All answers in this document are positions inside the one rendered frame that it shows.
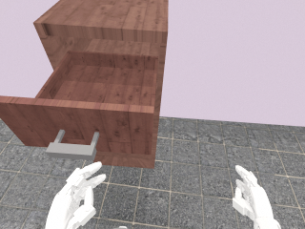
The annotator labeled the handle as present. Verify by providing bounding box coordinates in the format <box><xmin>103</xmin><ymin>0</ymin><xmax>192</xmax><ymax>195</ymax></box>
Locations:
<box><xmin>46</xmin><ymin>129</ymin><xmax>99</xmax><ymax>161</ymax></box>

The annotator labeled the robot left hand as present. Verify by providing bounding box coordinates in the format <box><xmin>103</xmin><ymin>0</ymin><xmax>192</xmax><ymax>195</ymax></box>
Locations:
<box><xmin>45</xmin><ymin>161</ymin><xmax>106</xmax><ymax>229</ymax></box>

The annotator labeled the drawer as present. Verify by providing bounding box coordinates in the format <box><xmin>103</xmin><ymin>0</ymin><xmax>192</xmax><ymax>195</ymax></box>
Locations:
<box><xmin>0</xmin><ymin>51</ymin><xmax>158</xmax><ymax>156</ymax></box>

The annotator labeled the cabinet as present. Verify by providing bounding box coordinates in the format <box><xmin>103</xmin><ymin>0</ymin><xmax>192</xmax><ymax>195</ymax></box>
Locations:
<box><xmin>33</xmin><ymin>0</ymin><xmax>169</xmax><ymax>169</ymax></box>

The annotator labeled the robot right hand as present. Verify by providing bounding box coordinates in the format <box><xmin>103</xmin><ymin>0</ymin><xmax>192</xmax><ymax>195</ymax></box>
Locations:
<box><xmin>233</xmin><ymin>165</ymin><xmax>274</xmax><ymax>221</ymax></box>

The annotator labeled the robot right forearm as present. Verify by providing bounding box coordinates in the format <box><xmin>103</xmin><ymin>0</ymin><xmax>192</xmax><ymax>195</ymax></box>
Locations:
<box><xmin>254</xmin><ymin>217</ymin><xmax>281</xmax><ymax>229</ymax></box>

